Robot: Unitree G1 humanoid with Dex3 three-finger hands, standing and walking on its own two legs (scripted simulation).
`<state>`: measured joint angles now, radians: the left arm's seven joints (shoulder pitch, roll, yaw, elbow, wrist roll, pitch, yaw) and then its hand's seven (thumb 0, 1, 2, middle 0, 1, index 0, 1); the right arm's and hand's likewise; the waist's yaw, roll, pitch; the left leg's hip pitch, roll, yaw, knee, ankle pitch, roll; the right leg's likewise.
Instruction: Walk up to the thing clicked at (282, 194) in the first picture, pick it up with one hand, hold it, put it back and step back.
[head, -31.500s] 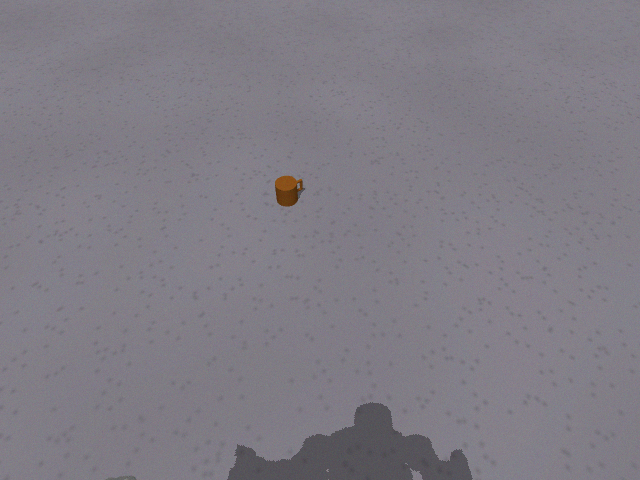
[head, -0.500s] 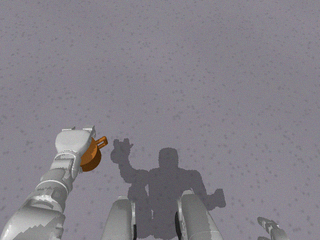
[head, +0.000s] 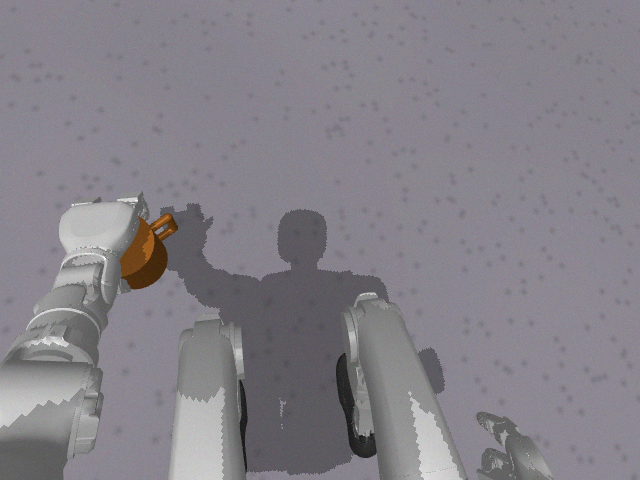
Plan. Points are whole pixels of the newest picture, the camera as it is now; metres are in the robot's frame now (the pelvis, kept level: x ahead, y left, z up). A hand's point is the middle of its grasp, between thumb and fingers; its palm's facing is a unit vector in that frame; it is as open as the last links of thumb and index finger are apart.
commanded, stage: crouch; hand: left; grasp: from above
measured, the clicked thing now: (138, 245) +0.42 +0.22 -0.21
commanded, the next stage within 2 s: lower in 0.74 s
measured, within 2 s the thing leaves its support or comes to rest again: rests again in 1.54 s
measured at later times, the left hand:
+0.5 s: hand (134, 252) +0.42 +0.24 -0.26, palm faces -0.47 -0.03 -0.88, open 11.8 cm
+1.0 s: hand (142, 253) +0.44 +0.24 -0.31, palm faces -0.49 -0.03 -0.87, open 11.7 cm
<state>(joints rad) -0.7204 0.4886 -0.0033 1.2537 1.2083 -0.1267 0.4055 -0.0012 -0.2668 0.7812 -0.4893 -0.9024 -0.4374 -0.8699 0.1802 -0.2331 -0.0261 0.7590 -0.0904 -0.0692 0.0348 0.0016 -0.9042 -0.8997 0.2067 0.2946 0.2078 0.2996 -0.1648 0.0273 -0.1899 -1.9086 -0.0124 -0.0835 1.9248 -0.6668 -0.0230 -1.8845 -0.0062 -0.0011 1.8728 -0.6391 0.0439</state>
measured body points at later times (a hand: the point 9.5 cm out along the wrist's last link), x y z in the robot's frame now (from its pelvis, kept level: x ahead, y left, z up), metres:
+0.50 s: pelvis -0.01 +0.00 -0.08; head +0.23 +0.04 +0.30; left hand +0.45 +0.24 -0.21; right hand +0.04 -0.28 -0.20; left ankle +0.07 +0.13 -0.44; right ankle +0.08 -0.14 -0.44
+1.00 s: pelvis -0.01 +0.00 -0.12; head +0.23 +0.04 +0.25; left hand +0.46 +0.24 -0.26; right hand +0.02 -0.28 -0.24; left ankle +0.07 +0.13 -0.44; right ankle +0.08 -0.14 -0.44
